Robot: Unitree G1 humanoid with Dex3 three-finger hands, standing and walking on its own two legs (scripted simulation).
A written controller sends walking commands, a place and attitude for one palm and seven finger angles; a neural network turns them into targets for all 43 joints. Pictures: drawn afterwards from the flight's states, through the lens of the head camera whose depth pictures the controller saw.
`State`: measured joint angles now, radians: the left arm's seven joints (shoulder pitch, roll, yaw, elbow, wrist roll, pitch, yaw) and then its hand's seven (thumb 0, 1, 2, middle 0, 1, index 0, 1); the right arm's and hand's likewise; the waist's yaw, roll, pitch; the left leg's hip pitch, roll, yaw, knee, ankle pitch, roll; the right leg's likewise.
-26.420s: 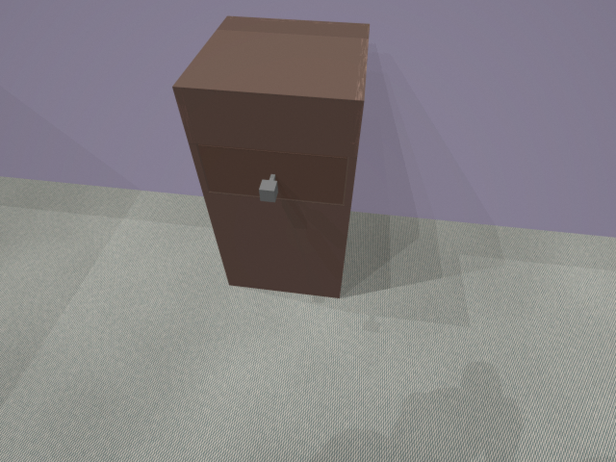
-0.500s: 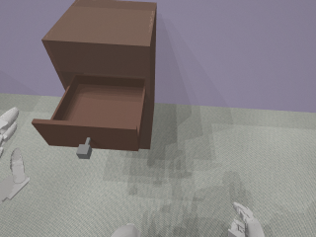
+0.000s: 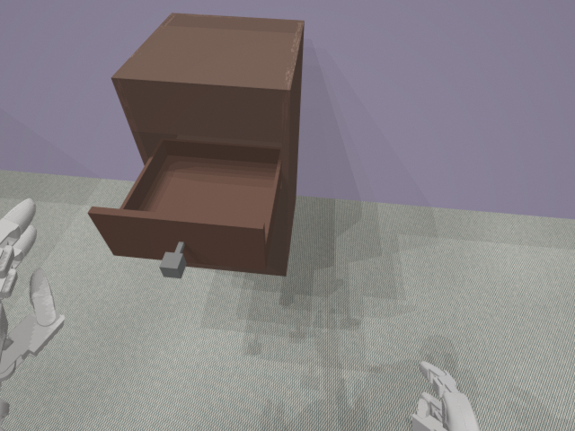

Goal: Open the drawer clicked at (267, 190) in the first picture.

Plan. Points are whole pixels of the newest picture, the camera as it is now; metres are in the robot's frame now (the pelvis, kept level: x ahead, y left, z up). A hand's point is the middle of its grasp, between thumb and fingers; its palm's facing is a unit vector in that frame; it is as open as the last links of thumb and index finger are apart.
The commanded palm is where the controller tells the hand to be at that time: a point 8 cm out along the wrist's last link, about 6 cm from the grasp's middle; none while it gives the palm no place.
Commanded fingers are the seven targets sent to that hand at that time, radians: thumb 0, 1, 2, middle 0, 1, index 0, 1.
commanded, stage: stop stepping back and stand still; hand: left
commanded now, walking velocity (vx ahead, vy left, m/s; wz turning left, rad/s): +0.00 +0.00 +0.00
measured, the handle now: (176, 257) +0.49 +0.28 -0.18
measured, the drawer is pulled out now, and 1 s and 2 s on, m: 0.30 0.30 0.30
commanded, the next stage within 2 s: let the arm hang, fingers relaxed in 0.02 s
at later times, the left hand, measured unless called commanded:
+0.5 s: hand out of the picture +0.01 +0.19 -0.17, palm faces +0.09 -0.98 -0.19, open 6.9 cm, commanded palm none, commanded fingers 0.00 0.90 0.90 -0.20 -0.30 -0.20 -0.30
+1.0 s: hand out of the picture -0.03 +0.16 -0.17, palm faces +0.08 -0.98 -0.17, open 7.4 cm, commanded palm none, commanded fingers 0.00 0.90 0.90 -0.20 -0.30 -0.20 -0.30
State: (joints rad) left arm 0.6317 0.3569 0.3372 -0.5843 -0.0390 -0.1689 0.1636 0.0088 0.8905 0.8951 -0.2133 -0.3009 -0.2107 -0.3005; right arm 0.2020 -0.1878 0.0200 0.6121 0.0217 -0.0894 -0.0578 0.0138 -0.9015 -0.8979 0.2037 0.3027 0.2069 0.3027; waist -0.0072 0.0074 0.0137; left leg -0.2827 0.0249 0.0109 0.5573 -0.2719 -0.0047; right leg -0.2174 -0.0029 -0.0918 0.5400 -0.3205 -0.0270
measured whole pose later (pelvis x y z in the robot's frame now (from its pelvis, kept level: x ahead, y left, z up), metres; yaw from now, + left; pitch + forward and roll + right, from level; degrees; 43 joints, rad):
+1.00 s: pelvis -0.01 +0.00 +0.01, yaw +1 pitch -3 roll +0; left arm 0.30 0.10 0.01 1.15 0.01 0.01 0.04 0.00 0.91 0.90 -0.20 -0.30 -0.20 -0.30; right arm 0.31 -0.10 0.00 1.13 -0.01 0.01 -0.04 0.01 -0.91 -0.90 0.20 0.30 0.20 0.30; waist 0.00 0.02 0.06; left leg -0.20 0.01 0.00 0.44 -0.20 0.00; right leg -0.13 -0.01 -0.10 0.43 -0.25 -0.03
